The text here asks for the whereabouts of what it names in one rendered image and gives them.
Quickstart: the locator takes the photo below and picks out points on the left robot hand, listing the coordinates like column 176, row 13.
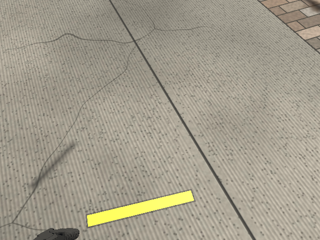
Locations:
column 59, row 234

